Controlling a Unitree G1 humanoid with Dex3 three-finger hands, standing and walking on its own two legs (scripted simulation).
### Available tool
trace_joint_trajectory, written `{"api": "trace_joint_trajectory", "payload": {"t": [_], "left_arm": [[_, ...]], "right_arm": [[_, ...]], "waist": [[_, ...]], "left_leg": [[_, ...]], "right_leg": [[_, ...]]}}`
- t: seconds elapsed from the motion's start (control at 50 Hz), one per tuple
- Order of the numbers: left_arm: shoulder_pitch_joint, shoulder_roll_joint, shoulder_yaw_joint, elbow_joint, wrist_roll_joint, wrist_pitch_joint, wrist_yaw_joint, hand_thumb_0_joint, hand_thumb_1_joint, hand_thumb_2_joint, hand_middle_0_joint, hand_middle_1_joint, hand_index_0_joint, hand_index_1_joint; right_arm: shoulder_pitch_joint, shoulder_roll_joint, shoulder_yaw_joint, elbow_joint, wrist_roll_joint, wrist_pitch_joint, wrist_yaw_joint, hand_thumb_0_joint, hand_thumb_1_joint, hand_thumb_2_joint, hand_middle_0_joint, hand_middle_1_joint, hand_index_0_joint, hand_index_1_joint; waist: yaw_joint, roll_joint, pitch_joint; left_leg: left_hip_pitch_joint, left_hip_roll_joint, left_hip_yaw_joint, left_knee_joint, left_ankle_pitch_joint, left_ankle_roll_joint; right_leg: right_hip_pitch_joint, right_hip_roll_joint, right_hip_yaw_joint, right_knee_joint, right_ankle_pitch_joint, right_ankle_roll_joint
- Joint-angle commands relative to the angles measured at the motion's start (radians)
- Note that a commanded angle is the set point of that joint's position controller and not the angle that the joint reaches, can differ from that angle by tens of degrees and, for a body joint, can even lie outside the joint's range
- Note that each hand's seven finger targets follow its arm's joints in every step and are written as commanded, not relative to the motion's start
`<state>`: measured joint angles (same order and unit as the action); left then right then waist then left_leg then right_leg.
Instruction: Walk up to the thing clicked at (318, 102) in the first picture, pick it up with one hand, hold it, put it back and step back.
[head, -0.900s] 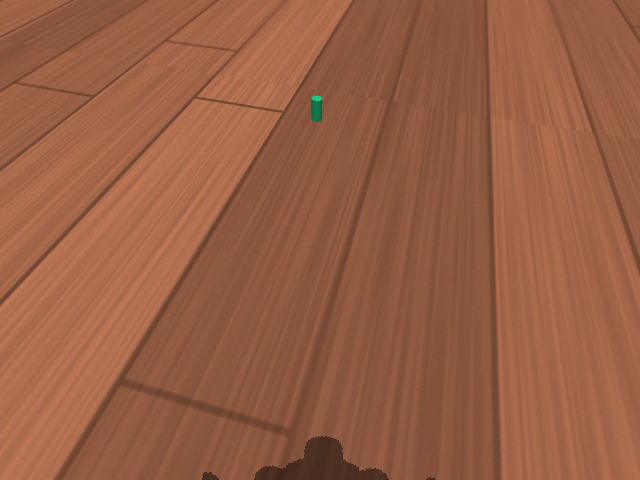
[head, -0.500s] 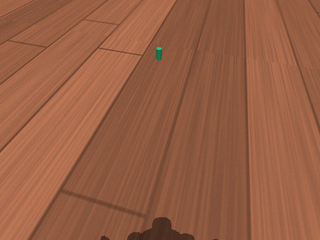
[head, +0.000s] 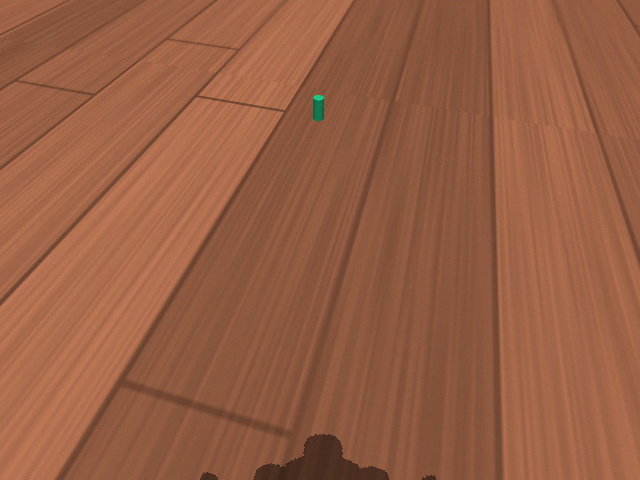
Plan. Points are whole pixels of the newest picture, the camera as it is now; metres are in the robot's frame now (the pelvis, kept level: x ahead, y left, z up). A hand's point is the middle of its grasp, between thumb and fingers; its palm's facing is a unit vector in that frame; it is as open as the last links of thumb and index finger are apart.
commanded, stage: stand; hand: left
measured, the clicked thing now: (318, 108) +2.06 +0.03 -0.72
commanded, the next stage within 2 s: walk up in 0.22 s
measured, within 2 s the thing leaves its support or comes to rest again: neither
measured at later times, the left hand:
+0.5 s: hand out of the picture +0.14 +0.25 -0.14, palm faces -0.09 -0.90 -0.42, open 7.4 cm
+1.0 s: hand (198, 367) +0.33 +0.21 -0.18, palm faces -0.03 -0.94 -0.35, open 7.4 cm
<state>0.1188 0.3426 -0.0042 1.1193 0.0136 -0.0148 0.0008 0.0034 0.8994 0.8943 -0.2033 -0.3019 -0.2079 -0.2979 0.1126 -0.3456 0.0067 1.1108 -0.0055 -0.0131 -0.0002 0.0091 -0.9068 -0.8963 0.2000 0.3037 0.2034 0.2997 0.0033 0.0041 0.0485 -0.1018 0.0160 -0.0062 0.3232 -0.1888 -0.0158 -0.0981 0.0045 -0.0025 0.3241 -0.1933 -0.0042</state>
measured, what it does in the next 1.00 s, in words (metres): walks ahead: right foot, then left foot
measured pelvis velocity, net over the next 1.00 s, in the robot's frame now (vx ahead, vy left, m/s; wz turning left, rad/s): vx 0.31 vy -0.06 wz -0.03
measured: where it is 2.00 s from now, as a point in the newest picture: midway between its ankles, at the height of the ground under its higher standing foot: (355, 286)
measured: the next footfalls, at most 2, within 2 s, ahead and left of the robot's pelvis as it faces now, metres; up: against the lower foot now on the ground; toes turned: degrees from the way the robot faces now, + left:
right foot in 0.48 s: +0.12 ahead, -0.17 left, +0.00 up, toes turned -8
left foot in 0.92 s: +0.45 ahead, +0.06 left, +0.00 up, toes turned +4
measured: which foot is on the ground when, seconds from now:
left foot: down 0.00-0.50, up 0.52-0.90, down 0.92-1.00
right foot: down 0.00-0.30, up 0.32-0.46, down 0.48-0.96, up 0.98-1.00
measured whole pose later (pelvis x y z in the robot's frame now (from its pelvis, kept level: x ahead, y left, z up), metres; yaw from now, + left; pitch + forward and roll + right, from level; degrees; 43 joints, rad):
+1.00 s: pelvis +0.31 -0.06 -0.03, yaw -2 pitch -1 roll +1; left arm 0.33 0.41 0.03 0.96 -0.01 -0.05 -0.04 0.01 0.90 0.89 -0.20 -0.30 -0.21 -0.30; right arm 0.12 -0.38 -0.09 0.87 -0.03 -0.07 0.09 0.01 -0.91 -0.90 0.20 0.30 0.20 0.30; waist 0.03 -0.03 0.08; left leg -0.42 0.03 0.09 0.63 -0.18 0.04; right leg -0.11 -0.03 0.00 1.00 -0.47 -0.04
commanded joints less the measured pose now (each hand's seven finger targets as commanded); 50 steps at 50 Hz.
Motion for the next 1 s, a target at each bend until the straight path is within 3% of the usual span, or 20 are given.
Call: {"api": "trace_joint_trajectory", "payload": {"t": [0.0, 0.18, 0.2, 0.22, 0.28, 0.32, 0.42, 0.46, 0.48, 0.5, 0.52, 0.58, 0.62, 0.7, 0.8, 0.88, 0.9, 0.92, 0.94, 0.98], "left_arm": [[-0.032, 0.214, 0.042, -0.062, -0.003, -0.02, 0.011, 0.0, 0.9, 0.9, -0.2, -0.3, -0.2, -0.3], [-0.04, 0.216, 0.044, -0.065, -0.003, -0.018, 0.012, 0.0, 0.9, 0.9, -0.2, -0.3, -0.2, -0.3], [0.021, 0.339, 0.123, -0.133, 0.019, -0.034, -0.029, 0.0, 0.9, 0.9, -0.2, -0.3, -0.2, -0.3], [-0.008, 0.328, 0.125, -0.139, 0.027, -0.034, -0.045, 0.0, 0.9, 0.9, -0.2, -0.3, -0.2, -0.3], [-0.099, 0.245, 0.118, -0.203, 0.028, -0.042, -0.067, 0.0, 0.9, 0.9, -0.2, -0.3, -0.2, -0.3], [-0.125, 0.267, 0.116, -0.233, 0.028, -0.049, -0.076, 0.0, 0.9, 0.9, -0.2, -0.3, -0.2, -0.3], [0.057, 0.278, 0.129, -0.181, 0.017, -0.054, -0.102, 0.0, 0.9, 0.9, -0.2, -0.3, -0.2, -0.3], [0.298, 0.325, 0.159, -0.093, 0.024, -0.067, -0.081, 0.0, 0.9, 0.9, -0.2, -0.3, -0.2, -0.3], [0.435, 0.426, 0.19, -0.07, 0.034, -0.075, -0.06, 0.0, 0.9, 0.9, -0.2, -0.3, -0.2, -0.3], [0.358, 0.472, 0.183, -0.124, 0.035, -0.081, -0.051, 0.0, 0.9, 0.9, -0.2, -0.3, -0.2, -0.3], [0.246, 0.455, 0.169, -0.171, 0.018, -0.084, -0.051, 0.0, 0.9, 0.9, -0.2, -0.3, -0.2, -0.3], [0.087, 0.356, 0.143, -0.221, -0.002, -0.099, -0.039, 0.0, 0.9, 0.9, -0.2, -0.3, -0.2, -0.3], [0.096, 0.33, 0.13, -0.226, -0.01, -0.109, -0.04, 0.0, 0.9, 0.9, -0.2, -0.3, -0.2, -0.3], [0.092, 0.369, 0.14, -0.253, -0.002, -0.117, -0.038, 0.0, 0.9, 0.9, -0.2, -0.3, -0.2, -0.3], [0.185, 0.362, 0.133, -0.242, -0.004, -0.103, -0.043, 0.0, 0.9, 0.9, -0.2, -0.3, -0.2, -0.3], [0.2, 0.354, 0.116, -0.256, -0.023, -0.085, -0.03, 0.0, 0.9, 0.9, -0.2, -0.3, -0.2, -0.3], [0.228, 0.31, 0.098, -0.274, -0.025, -0.08, -0.025, 0.0, 0.9, 0.9, -0.2, -0.3, -0.2, -0.3], [0.261, 0.25, 0.085, -0.304, -0.051, -0.084, -0.025, 0.0, 0.9, 0.9, -0.2, -0.3, -0.2, -0.3], [0.219, 0.326, 0.099, -0.307, -0.049, -0.091, -0.016, 0.0, 0.9, 0.9, -0.2, -0.3, -0.2, -0.3], [0.147, 0.315, 0.08, -0.307, -0.046, -0.1, -0.025, 0.0, 0.9, 0.9, -0.2, -0.3, -0.2, -0.3]], "right_arm": [[-0.035, -0.21, -0.04, -0.057, -0.002, -0.017, -0.011, 0.0, -0.9, -0.9, 0.2, 0.3, 0.2, 0.3], [-0.034, -0.208, -0.039, -0.059, -0.003, -0.018, -0.012, 0.0, -0.9, -0.9, 0.2, 0.3, 0.2, 0.3], [0.027, -0.331, -0.122, -0.118, -0.026, -0.044, 0.015, 0.0, -0.9, -0.9, 0.2, 0.3, 0.2, 0.3], [0.023, -0.343, -0.134, -0.11, -0.037, -0.049, 0.03, 0.0, -0.9, -0.9, 0.2, 0.3, 0.2, 0.3], [0.062, -0.329, -0.154, -0.135, -0.035, -0.064, 0.043, 0.0, -0.9, -0.9, 0.2, 0.3, 0.2, 0.3], [0.096, -0.362, -0.175, -0.154, -0.036, -0.074, 0.043, 0.0, -0.9, -0.9, 0.2, 0.3, 0.2, 0.3], [-0.084, -0.345, -0.166, -0.221, -0.039, -0.066, 0.06, 0.0, -0.9, -0.9, 0.2, 0.3, 0.2, 0.3], [-0.125, -0.284, -0.148, -0.236, -0.04, -0.056, 0.065, 0.0, -0.9, -0.9, 0.2, 0.3, 0.2, 0.3], [-0.113, -0.189, -0.115, -0.262, -0.035, -0.058, 0.067, 0.0, -0.9, -0.9, 0.2, 0.3, 0.2, 0.3], [-0.139, -0.198, -0.104, -0.296, -0.02, -0.056, 0.062, 0.0, -0.9, -0.9, 0.2, 0.3, 0.2, 0.3], [-0.152, -0.284, -0.121, -0.271, -0.016, -0.058, 0.06, 0.0, -0.9, -0.9, 0.2, 0.3, 0.2, 0.3], [0.018, -0.289, -0.119, -0.189, -0.003, -0.065, 0.07, 0.0, -0.9, -0.9, 0.2, 0.3, 0.2, 0.3], [0.046, -0.283, -0.127, -0.176, -0.009, -0.057, 0.085, 0.0, -0.9, -0.9, 0.2, 0.3, 0.2, 0.3], [-0.038, -0.269, -0.125, -0.238, -0.012, -0.041, 0.109, 0.0, -0.9, -0.9, 0.2, 0.3, 0.2, 0.3], [-0.157, -0.24, -0.119, -0.298, -0.018, -0.05, 0.116, 0.0, -0.9, -0.9, 0.2, 0.3, 0.2, 0.3], [0.1, -0.263, -0.153, -0.244, -0.044, -0.058, 0.084, 0.0, -0.9, -0.9, 0.2, 0.3, 0.2, 0.3], [0.265, -0.316, -0.18, -0.215, -0.063, -0.062, 0.072, 0.0, -0.9, -0.9, 0.2, 0.3, 0.2, 0.3], [0.368, -0.427, -0.219, -0.232, -0.066, -0.063, 0.059, 0.0, -0.9, -0.9, 0.2, 0.3, 0.2, 0.3], [0.358, -0.452, -0.223, -0.244, -0.016, -0.067, 0.056, 0.0, -0.9, -0.9, 0.2, 0.3, 0.2, 0.3], [0.238, -0.383, -0.188, -0.274, 0.011, -0.069, 0.043, 0.0, -0.9, -0.9, 0.2, 0.3, 0.2, 0.3]], "waist": [[-0.001, -0.001, -0.079], [-0.002, -0.001, -0.065], [0.002, -0.018, -0.193], [-0.004, 0.025, -0.096], [-0.037, 0.109, 0.062], [-0.068, 0.108, 0.036], [0.05, 0.174, -0.01], [0.172, -0.037, -0.095], [0.239, -0.391, -0.099], [0.19, -0.355, -0.028], [0.146, -0.137, 0.077], [0.022, -0.046, 0.07], [0.012, -0.085, 0.077], [0.017, -0.112, 0.12], [0.074, -0.065, 0.062], [-0.05, 0.017, -0.066], [-0.115, 0.08, -0.175], [-0.164, 0.278, -0.314], [-0.161, 0.199, -0.347], [-0.097, 0.052, -0.166]], "left_leg": [[0.027, 0.114, -0.087, -0.036, 0.168, 0.043], [0.018, 0.113, -0.088, -0.045, 0.172, 0.037], [0.029, 0.101, -0.103, 0.058, -0.412, 0.112], [-0.043, 0.114, -0.141, 0.046, -0.579, 0.125], [0.042, 0.274, -0.332, -0.108, -0.564, 0.212], [0.149, 0.402, -0.45, -0.211, -0.515, 0.286], [-0.092, 0.228, -0.129, -0.123, -0.417, 0.179], [-0.351, 0.099, 0.05, 0.238, -0.41, 0.123], [-0.649, -0.049, 0.142, 0.644, -0.482, 0.078], [-0.731, -0.077, -0.046, 0.785, -0.403, 0.047], [-0.707, 0.001, -0.157, 0.825, -0.281, 0.048], [-0.586, 0.061, -0.163, 0.724, -0.096, 0.043], [-0.512, 0.054, -0.131, 0.652, -0.017, 0.019], [-0.508, 0.076, -0.071, 0.455, 0.045, -0.001], [-0.368, 0.064, 0.063, 0.245, 0.111, 0.039], [-0.01, -0.041, 0.163, 0.157, 0.023, 0.1], [0.262, 0.014, 0.055, 0.192, -0.055, 0.165], [0.518, 0.329, -0.48, 0.116, -0.216, 0.307], [0.506, 0.434, -0.721, -0.019, -0.234, 0.402], [0.254, 0.369, -0.388, -0.027, -0.039, 0.292]], "right_leg": [[0.005, -0.134, 0.093, -0.043, 0.192, -0.023], [0.003, -0.13, 0.09, -0.044, 0.186, -0.024], [-0.017, -0.09, 0.115, 0.053, -0.375, -0.06], [-0.159, -0.103, 0.143, 0.106, -0.534, -0.075], [-0.484, -0.05, 0.03, 0.318, -0.294, -0.052], [-0.577, -0.099, 0.05, 0.411, -0.321, -0.023], [-0.176, -0.082, -0.034, 0.248, -0.144, -0.008], [0.264, -0.024, -0.097, 0.131, -0.065, -0.012], [0.416, -0.177, 0.219, -0.043, -0.422, -0.055], [0.252, -0.418, 0.665, -0.279, -0.713, -0.15], [0.127, -0.451, 0.677, -0.301, -0.723, -0.192], [0.093, -0.294, 0.3, -0.218, -0.352, -0.144], [0.025, -0.25, 0.154, -0.231, -0.222, -0.127], [-0.013, -0.247, 0.061, -0.269, -0.194, -0.156], [0.072, -0.236, -0.011, -0.179, 0.119, -0.156], [0.028, -0.188, -0.114, 0.28, 0.544, -0.127], [-0.176, -0.142, -0.121, 0.559, 0.445, -0.089], [-0.5, 0.033, -0.094, 0.923, 0.028, -0.025], [-0.59, 0.062, 0.076, 1.001, -0.314, -0.048], [-0.567, -0.047, 0.167, 0.971, -0.191, -0.058]]}}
